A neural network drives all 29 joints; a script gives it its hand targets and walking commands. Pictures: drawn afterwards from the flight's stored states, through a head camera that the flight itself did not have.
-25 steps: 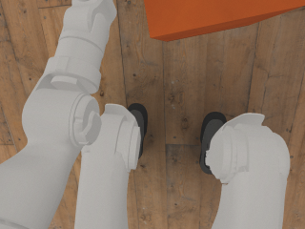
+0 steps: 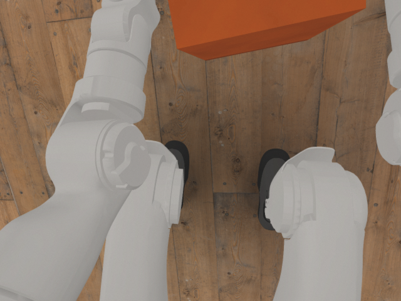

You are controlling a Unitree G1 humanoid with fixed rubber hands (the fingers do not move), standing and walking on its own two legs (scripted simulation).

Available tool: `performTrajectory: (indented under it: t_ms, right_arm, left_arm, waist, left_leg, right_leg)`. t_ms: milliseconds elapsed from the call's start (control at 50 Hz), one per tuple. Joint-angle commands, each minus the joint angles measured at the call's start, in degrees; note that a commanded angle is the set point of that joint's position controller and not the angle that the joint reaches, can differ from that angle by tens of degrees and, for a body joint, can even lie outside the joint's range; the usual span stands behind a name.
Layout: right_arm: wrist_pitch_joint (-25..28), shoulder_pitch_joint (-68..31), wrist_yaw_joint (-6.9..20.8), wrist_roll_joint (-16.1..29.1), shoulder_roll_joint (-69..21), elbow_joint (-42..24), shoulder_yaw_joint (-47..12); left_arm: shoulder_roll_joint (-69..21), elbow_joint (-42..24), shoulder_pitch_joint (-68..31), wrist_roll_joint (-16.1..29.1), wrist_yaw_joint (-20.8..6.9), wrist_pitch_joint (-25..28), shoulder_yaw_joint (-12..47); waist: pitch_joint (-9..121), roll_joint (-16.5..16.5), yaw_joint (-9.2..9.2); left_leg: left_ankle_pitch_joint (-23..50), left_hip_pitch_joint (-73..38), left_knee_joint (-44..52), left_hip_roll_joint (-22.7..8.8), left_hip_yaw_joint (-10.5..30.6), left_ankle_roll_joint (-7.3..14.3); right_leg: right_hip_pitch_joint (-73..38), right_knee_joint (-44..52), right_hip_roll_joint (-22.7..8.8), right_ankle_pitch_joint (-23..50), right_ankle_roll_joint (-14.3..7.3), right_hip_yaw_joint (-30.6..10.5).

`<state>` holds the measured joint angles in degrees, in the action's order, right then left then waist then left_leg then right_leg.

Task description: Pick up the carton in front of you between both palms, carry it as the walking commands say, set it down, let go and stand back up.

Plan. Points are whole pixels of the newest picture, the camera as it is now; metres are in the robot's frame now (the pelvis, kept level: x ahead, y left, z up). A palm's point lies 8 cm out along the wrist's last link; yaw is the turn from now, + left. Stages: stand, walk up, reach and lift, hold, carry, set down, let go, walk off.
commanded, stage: reach and lift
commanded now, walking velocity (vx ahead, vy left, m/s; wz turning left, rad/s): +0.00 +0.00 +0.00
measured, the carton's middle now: out of the picture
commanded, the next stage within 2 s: none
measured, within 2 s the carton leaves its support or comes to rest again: leaves its support in 0.14 s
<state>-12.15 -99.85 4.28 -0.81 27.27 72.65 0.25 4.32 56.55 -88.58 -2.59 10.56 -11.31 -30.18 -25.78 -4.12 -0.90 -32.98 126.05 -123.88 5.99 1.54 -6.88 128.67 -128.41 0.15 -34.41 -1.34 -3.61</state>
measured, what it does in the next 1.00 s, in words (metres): rises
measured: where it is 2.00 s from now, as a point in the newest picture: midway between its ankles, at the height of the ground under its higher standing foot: (219, 195)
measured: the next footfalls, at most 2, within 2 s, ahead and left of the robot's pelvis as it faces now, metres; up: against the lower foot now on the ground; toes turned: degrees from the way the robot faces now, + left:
none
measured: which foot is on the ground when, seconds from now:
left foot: down 0.00-1.00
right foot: down 0.00-1.00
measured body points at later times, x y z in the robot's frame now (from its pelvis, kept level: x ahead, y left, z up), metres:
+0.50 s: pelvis +0.00 +0.02 +0.06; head +0.29 -0.06 +0.39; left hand +0.53 +0.08 -0.02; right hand +0.53 -0.22 -0.02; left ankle +0.13 +0.15 -0.34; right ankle +0.10 -0.12 -0.34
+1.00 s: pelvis +0.02 +0.02 +0.17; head +0.25 -0.05 +0.56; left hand +0.51 +0.09 +0.12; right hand +0.49 -0.21 +0.11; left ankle +0.13 +0.15 -0.34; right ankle +0.10 -0.12 -0.34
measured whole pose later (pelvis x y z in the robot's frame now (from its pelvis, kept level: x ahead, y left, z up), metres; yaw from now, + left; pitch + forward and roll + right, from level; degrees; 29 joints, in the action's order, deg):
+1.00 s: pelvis +0.02 +0.02 +0.17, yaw -7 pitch +40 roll +2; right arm -23.6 -57.8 1.2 -13.0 4.5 42.3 18.9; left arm -7.6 31.5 -51.4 -10.1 7.5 -21.1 -31.1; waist 10.1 -2.4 -1.3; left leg -29.1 102.3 -91.1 6.8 5.6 -4.9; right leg 104.3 -91.9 5.9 -27.4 2.8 -6.6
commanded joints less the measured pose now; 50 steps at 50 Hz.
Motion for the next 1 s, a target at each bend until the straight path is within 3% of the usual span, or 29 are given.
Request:
performTrajectory:
  t_ms: [0,120,220,260,300,380,440,520,600,780,980]
  right_arm:
    - [0.14,-14.66,14.05,3.04,-53.23,-10.47,-4.18]
    - [0.18,-17.71,12.78,6.84,-59.71,-22.64,-9.48]
    - [-1.9,-19.86,9.87,10.26,-66.31,-35.86,-14.44]
    - [-3.58,-16.65,8.72,9.6,-69.44,-36.31,-14.71]
    - [-5.14,-12.01,8.45,7.54,-71.94,-33.58,-13.07]
    - [-7.53,-5.14,9.83,0.17,-73.95,-22.31,-5.06]
    - [-7.82,-4.31,10.79,-4.58,-73.38,-18.09,1.32]
    - [-7.23,-5.54,11.41,-6.93,-73.77,-17.66,4.84]
    - [-7.44,-5.34,11.55,-7.18,-75.24,-19.35,4.58]
    - [-9.36,-0.25,11.09,-3.4,-82.11,-28.21,-3.62]
    - [-9.02,10.33,9.67,-1.86,-87.47,-31.76,-8.23]
  left_arm:
    - [-47.9,-6.81,-26.45,4.18,-14.9,-0.38,16.96]
    - [-53.9,-11.61,-28.22,10.0,-14.18,-0.63,24.86]
    - [-57.36,-21.85,-30.58,12.48,-12.52,-2.4,32.52]
    - [-57.79,-25.97,-31.34,11.79,-12.23,-3.36,34.48]
    - [-58.12,-27.52,-30.04,10.06,-12.51,-4.46,34.52]
    - [-58.64,-20.63,-24.94,3.29,-13.89,-7.06,27.48]
    - [-58.59,-16.6,-22.22,-1.88,-14.64,-8.19,21.47]
    - [-59.62,-15.87,-22.06,-4.13,-15.31,-8.25,19.85]
    - [-61.97,-16.76,-21.89,-3.69,-16.0,-8.63,22.03]
    - [-67.94,-21.17,-15.5,1.06,-17.92,-10.48,32.0]
    - [-70.47,-19.86,-2.26,1.93,-19.63,-10.11,35.78]
  waist:
    - [61.34,5.92,1.42]
    - [80.25,9.29,2.08]
    - [106.68,14.1,1.11]
    - [110.38,14.22,0.59]
    - [106.4,13.11,0.1]
    - [86.3,11.73,-0.51]
    - [78.77,10.97,-1.11]
    - [80.76,9.65,-0.75]
    - [86.4,7.9,0.16]
    - [99.13,7.31,1.38]
    - [91.91,8.51,0.68]
  left_leg:
    - [18.25,-24.82,4.59,3.73,-8.99,3.92]
    - [25.35,-24.38,4.68,3.91,-9.14,4.12]
    - [27.94,-25.34,7.38,4.53,-10.28,3.79]
    - [26.51,-26.46,9.5,4.97,-10.61,3.48]
    - [23.45,-27.88,12.19,5.33,-10.15,3.37]
    - [11.06,-26.1,17.84,5.21,-9.59,4.17]
    - [6.84,-26.32,21.78,5.07,-9.39,4.37]
    - [6.91,-30.0,25.54,5.15,-8.89,4.29]
    - [7.66,-34.09,28.74,5.23,-8.77,4.03]
    - [13.85,-42.98,34.97,5.31,-8.1,3.29]
    - [15.79,-48.91,43.54,5.2,-6.17,3.76]
  right_leg:
    - [-30.42,12.16,3.74,21.78,-0.73,2.69]
    - [-44.95,11.32,4.07,35.24,-0.36,2.66]
    - [-66.05,12.39,5.5,47.14,1.07,3.06]
    - [-67.0,14.28,6.33,45.18,1.96,3.97]
    - [-61.26,17.47,7.0,37.76,2.41,5.21]
    - [-44.13,25.1,7.46,17.6,2.42,6.78]
    - [-38.28,28.93,7.69,10.46,2.01,7.31]
    - [-39.15,32.29,7.98,9.42,1.61,7.78]
    - [-43.66,35.25,8.21,10.63,1.54,7.94]
    - [-58.07,40.19,8.87,19.53,2.35,8.25]
    - [-66.8,48.76,9.26,22.27,2.93,6.63]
